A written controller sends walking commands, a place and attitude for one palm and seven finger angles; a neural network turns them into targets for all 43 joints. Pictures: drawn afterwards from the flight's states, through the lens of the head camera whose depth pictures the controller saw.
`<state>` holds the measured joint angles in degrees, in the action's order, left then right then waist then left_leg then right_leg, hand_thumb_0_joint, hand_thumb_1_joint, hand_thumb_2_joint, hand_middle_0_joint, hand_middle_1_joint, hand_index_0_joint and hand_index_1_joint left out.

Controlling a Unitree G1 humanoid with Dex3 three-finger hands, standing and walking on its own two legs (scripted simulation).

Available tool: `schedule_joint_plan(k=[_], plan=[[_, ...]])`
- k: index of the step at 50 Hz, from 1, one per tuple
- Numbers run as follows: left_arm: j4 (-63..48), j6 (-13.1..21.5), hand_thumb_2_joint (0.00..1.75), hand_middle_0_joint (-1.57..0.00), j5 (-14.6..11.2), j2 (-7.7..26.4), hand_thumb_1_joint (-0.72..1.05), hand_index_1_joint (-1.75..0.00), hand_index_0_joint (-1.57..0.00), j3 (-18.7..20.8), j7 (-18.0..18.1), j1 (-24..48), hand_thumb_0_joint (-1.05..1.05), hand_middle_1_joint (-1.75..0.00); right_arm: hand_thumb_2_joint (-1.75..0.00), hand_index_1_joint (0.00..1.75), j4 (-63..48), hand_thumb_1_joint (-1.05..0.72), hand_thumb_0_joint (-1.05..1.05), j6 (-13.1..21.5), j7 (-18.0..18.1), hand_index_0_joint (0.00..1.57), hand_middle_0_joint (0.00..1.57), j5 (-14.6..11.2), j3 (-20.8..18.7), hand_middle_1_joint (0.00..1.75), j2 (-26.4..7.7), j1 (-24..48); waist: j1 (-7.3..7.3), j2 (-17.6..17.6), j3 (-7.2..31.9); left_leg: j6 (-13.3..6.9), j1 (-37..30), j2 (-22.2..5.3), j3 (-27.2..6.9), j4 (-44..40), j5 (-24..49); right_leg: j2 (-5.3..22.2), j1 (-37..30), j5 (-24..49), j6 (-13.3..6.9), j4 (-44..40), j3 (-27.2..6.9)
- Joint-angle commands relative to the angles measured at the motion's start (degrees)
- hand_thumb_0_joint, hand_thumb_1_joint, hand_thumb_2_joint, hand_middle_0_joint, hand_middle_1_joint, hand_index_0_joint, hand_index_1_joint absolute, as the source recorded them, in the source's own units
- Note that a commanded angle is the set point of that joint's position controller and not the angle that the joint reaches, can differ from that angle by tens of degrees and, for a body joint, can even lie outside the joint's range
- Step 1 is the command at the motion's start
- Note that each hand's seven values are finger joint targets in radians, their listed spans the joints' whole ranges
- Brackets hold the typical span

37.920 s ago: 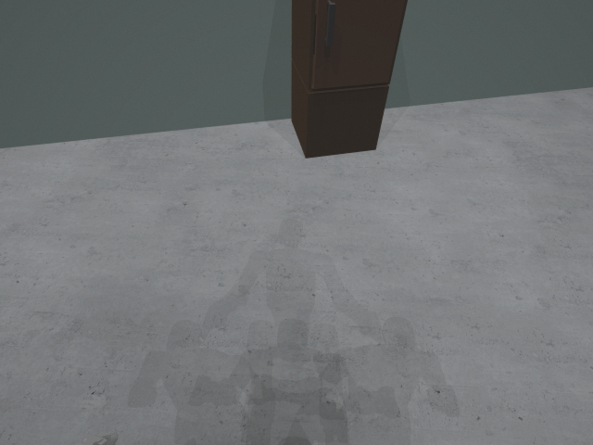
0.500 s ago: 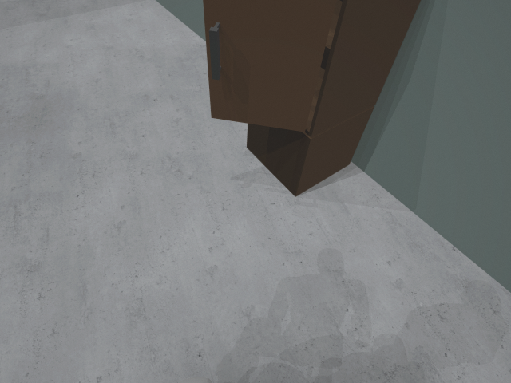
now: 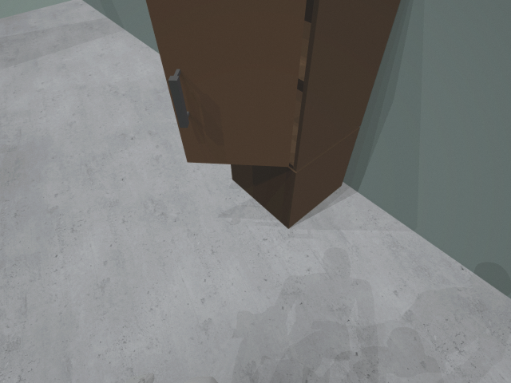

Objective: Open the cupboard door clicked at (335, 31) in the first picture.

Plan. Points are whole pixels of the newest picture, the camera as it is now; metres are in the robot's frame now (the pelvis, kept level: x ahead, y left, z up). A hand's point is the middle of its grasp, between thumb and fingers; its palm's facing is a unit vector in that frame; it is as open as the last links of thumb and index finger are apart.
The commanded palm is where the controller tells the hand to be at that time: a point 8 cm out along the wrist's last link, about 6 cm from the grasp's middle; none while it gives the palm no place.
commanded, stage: take the last steps up to it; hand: left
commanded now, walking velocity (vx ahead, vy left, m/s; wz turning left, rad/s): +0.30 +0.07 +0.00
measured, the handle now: (181, 99) +0.85 +0.24 -0.05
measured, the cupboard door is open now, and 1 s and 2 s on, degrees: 44 44 44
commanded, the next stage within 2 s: come to a stop and stand still in 0.48 s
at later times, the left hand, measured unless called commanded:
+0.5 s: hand (129, 340) +0.22 +0.26 -0.17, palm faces +0.02 -0.99 -0.15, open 7.4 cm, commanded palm none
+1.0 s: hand (147, 280) +0.35 +0.25 -0.18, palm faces +0.01 -0.98 -0.18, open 7.4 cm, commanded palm none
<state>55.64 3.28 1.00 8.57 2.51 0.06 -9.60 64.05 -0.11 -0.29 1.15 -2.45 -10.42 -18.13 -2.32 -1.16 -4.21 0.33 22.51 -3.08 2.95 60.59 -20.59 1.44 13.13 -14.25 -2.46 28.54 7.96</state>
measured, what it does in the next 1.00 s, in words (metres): walks ahead: left foot, then right foot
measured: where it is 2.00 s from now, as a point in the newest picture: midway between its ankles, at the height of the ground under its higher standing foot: outside the picture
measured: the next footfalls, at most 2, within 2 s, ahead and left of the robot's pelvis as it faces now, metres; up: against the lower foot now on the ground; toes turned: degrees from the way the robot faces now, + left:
left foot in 0.26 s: +0.25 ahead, +0.17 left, +0.00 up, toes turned +5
right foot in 0.66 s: +0.33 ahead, -0.06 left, +0.00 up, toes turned -8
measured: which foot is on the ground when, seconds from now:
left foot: up 0.00-0.24, down 0.26-1.00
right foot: down 0.00-0.26, up 0.28-0.64, down 0.66-0.92, up 0.94-1.00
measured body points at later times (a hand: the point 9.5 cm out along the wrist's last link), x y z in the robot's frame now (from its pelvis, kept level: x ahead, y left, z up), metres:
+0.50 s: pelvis +0.19 +0.08 +0.01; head +0.21 +0.09 +0.46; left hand +0.22 +0.31 -0.16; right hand +0.22 -0.16 -0.14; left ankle +0.19 +0.16 -0.74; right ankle +0.21 -0.06 -0.68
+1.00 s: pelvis +0.26 +0.08 +0.00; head +0.29 +0.10 +0.45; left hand +0.35 +0.31 -0.16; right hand +0.26 -0.16 -0.15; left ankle +0.21 +0.16 -0.74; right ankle +0.26 -0.06 -0.71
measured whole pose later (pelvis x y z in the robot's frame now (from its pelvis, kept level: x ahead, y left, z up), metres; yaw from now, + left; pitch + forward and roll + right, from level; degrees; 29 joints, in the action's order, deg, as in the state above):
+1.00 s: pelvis +0.26 +0.08 +0.00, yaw +0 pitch +0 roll -1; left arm 58.3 -3.3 0.5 10.7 2.5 1.9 -7.2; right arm 60.5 -1.4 2.7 1.0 -1.7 -8.1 -15.0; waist -1.4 2.2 -4.0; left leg -2.7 7.8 -0.4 6.4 28.8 -20.7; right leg 2.0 21.7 -24.1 0.1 46.7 1.9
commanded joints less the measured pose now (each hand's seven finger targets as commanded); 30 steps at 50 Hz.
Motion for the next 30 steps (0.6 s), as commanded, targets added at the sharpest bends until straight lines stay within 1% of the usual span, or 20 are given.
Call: schedule_joint_plan(k=[1,2,4,6,8,9,10,11,12,13,14,15,17,19,20,23,25,27,28,30], plan=[[1.6,1.4,0.9,-0.2,-0.1,7.9,0.9,-0.3,-0.2,1.9,0.1,-8.0,0.0,-0.3,-0.9,0.3,-4.7,-0.9,0.0,1.4,-0.7,0.2,0.2,0.2,-0.5,0.3,-0.4,1.1,2.88,7.0,1.9,1.8,6.0,-2.9,0.5,-9.6,5.5,14.7,-4.1,8.3,-6.3,-18.8,-11.1],[2.2,1.6,0.9,-0.2,0.1,7.4,0.9,-0.3,-0.2,2.2,0.1,-9.0,0.0,-0.3,-0.9,0.3,-5.4,-0.9,0.0,1.5,-0.9,0.2,0.2,0.3,-0.6,0.3,0.1,2.5,3.24,6.8,1.4,1.9,6.3,-2.6,1.1,-12.7,6.3,14.6,-4.6,8.8,-6.4,-18.8,-10.9],[3.4,1.5,0.9,-0.2,0.3,8.7,0.9,-0.3,-0.2,2.2,0.0,-10.1,0.0,-0.3,-0.9,0.3,-6.8,-0.9,0.0,1.8,-1.3,0.2,0.2,0.2,-0.8,0.3,0.1,5.3,4.1,6.8,1.3,1.9,5.7,-1.8,2.1,-18.3,6.4,14.8,-6.3,7.9,-6.5,-18.2,-10.8],[4.2,1.3,0.9,-0.2,0.2,9.8,0.9,-0.3,-0.2,2.2,-0.2,-10.5,0.0,-0.3,-0.9,0.3,-8.0,-0.9,0.0,2.1,-1.6,0.2,0.2,0.2,-0.8,0.3,-0.7,7.5,4.41,8.9,0.5,1.5,4.6,-1.1,2.3,-21.8,7.2,15.1,-6.2,5.1,-6.1,-17.7,-10.3],[4.8,1.0,0.9,-0.2,0.2,10.3,0.9,-0.3,-0.2,2.3,-0.1,-10.4,0.0,-0.3,-0.9,0.3,-8.8,-0.9,0.0,2.5,-1.7,0.2,0.2,0.2,-0.9,0.3,-1.5,8.9,3.85,9.2,-1.0,1.0,0.9,-0.6,2.8,-25.9,8.2,15.2,-4.3,2.5,-5.2,-16.3,-10.1],[5.1,0.8,0.9,-0.2,0.2,10.3,0.9,-0.3,-0.2,2.3,-0.1,-10.2,0.0,-0.3,-0.9,0.3,-8.5,-0.9,0.0,2.7,-1.6,0.2,0.2,0.2,-1.0,0.3,-2.1,7.5,2.81,8.2,-0.9,0.8,-3.6,0.1,3.5,-29.2,9.2,14.5,-2.2,1.4,-4.4,-14.3,-9.4],[4.9,0.5,0.9,-0.2,0.1,10.1,0.9,-0.3,-0.2,2.4,-0.1,-9.5,0.0,-0.3,-0.9,0.3,-7.5,-0.9,0.0,3.1,-1.4,0.2,0.2,0.3,-1.2,0.3,-3.2,4.5,1.15,5.6,-0.2,0.5,-10.7,1.2,4.4,-32.4,10.0,12.9,1.3,1.2,-3.5,-10.7,-7.6],[4.5,0.3,0.9,-0.2,0.0,9.2,0.9,-0.3,-0.2,2.1,-0.3,-9.1,0.0,-0.3,-0.9,0.3,-5.9,-0.9,0.0,3.5,-0.8,0.2,0.2,0.5,-1.7,0.3,-5.7,-1.0,-1.47,1.2,2.1,-0.7,-20.3,0.2,2.6,-34.5,7.4,10.1,6.1,3.7,-2.0,-1.1,-5.2],[3.2,0.2,0.9,-0.2,-0.3,6.5,0.9,-0.3,-0.2,1.5,-0.6,-9.8,0.0,-0.3,-0.9,0.3,-4.2,-0.9,0.0,3.8,0.1,0.2,0.2,1.2,-3.0,0.3,-11.6,-8.7,-4.16,-10.1,6.6,-5.7,-29.6,-11.5,-13.3,-38.2,4.8,3.6,15.3,-3.9,0.9,15.1,0.1],[0.6,0.4,0.9,-0.2,-0.4,5.2,0.9,-0.3,-0.2,0.8,-0.6,-7.7,0.0,-0.3,-0.9,0.3,-3.6,-0.9,0.0,3.4,1.0,0.2,0.2,1.1,-3.5,0.3,-15.2,-14.5,-5.69,-13.9,8.9,-11.6,-32.3,-21.2,-27.0,-44.7,6.2,-0.9,22.3,-19.3,2.1,31.2,-0.1],[0.1,0.3,0.9,-0.2,-0.2,5.9,0.9,-0.3,-0.2,0.6,-0.3,-4.7,0.0,-0.3,-0.9,0.3,-4.0,-0.9,0.0,3.1,1.5,0.2,0.2,0.9,-3.1,0.3,-13.9,-11.9,-4.73,-9.6,7.5,-13.4,-28.1,-22.1,-27.6,-45.2,6.1,2.2,25.3,-18.1,1.1,40.1,-5.2],[0.4,0.3,0.9,-0.2,-0.2,5.5,0.9,-0.3,-0.2,0.7,-0.3,-3.8,0.0,-0.3,-0.9,0.3,-5.4,-0.9,0.0,3.2,1.7,0.2,0.2,0.7,-2.5,0.3,-11.9,-7.5,-2.98,-8.9,5.5,-13.1,-23.0,-20.6,-24.2,-45.8,7.8,4.0,26.4,-13.7,1.1,43.6,-6.8],[2.0,-0.4,0.9,-0.2,0.2,5.2,0.9,-0.3,-0.2,0.9,-0.9,-5.6,0.0,-0.3,-0.9,0.3,-6.9,-0.9,0.0,4.0,1.9,0.2,0.2,0.5,-1.0,0.3,-7.5,-1.8,0.25,-5.3,2.6,-10.5,-15.5,-16.9,-14.9,-48.0,10.6,6.2,22.4,-7.8,1.9,40.6,-7.7],[3.0,-1.2,0.9,-0.2,0.3,3.9,0.9,-0.3,-0.2,0.7,-1.0,-7.5,0.0,-0.3,-0.9,0.3,-6.3,-0.9,0.0,4.6,2.1,0.2,0.2,0.2,-0.5,0.3,-6.5,-0.8,2.07,-4.6,3.0,-9.4,-14.1,-14.3,-9.0,-48.1,19.0,5.9,19.0,-5.1,2.4,35.5,-6.6],[3.1,-1.6,0.9,-0.2,0.3,3.7,0.9,-0.3,-0.2,0.6,-1.0,-7.6,0.0,-0.3,-0.9,0.3,-6.1,-0.9,0.0,4.7,2.1,0.2,0.2,0.2,-0.3,0.3,-6.2,-1.1,2.34,-4.6,3.2,-9.4,-13.9,-13.5,-7.2,-48.3,21.9,5.7,18.0,-3.9,2.6,33.3,-6.2],[2.1,-2.2,0.9,-0.2,0.3,3.0,0.9,-0.3,-0.2,0.4,-0.9,-5.2,0.0,-0.3,-0.9,0.3,-5.3,-0.9,0.0,4.5,2.1,0.2,0.2,0.3,-0.3,0.3,-5.9,-1.8,2.45,-4.0,2.3,-9.9,-13.1,-12.5,-4.2,-48.6,24.8,5.4,15.1,-1.3,2.9,24.3,-5.1],[1.1,-2.1,0.9,-0.2,0.2,3.2,0.9,-0.3,-0.2,0.2,-1.0,-2.5,0.0,-0.3,-0.9,0.3,-4.7,-0.9,0.0,4.3,2.0,0.2,0.2,0.4,-0.2,0.3,-6.2,-2.4,2.03,-3.1,1.6,-10.1,-13.1,-12.5,-4.0,-47.9,26.9,4.6,12.8,-0.8,2.7,18.2,-4.2],[0.6,-2.4,0.9,-0.2,0.2,3.4,0.9,-0.3,-0.2,0.2,-0.9,-1.0,0.0,-0.3,-0.9,0.3,-4.1,-0.9,0.0,3.9,2.0,0.2,0.2,0.5,-0.4,0.3,-6.5,-2.8,1.81,-3.3,1.0,-10.1,-12.5,-12.5,-4.2,-47.5,23.8,3.7,10.1,-0.7,2.6,14.7,-3.6],[0.2,-2.4,0.9,-0.2,0.3,3.6,0.9,-0.3,-0.2,0.1,-0.9,-0.1,0.0,-0.3,-0.9,0.3,-3.8,-0.9,0.0,3.6,2.0,0.2,0.2,0.6,-0.5,0.3,-6.7,-2.9,1.77,-4.5,0.6,-9.9,-12.4,-12.3,-4.2,-46.9,22.1,3.2,8.9,-1.3,2.6,12.7,-3.2],[0.5,-2.2,0.9,-0.2,0.3,4.1,0.9,-0.3,-0.2,0.1,-0.7,-0.7,0.0,-0.3,-0.9,0.3,-3.2,-0.9,0.0,3.2,2.2,0.2,0.2,0.4,-0.2,0.3,-6.1,-2.6,2.8,-2.8,0.0,-8.3,-10.5,-10.8,-3.2,-42.4,25.4,1.7,2.8,2.0,2.4,6.0,-2.3]])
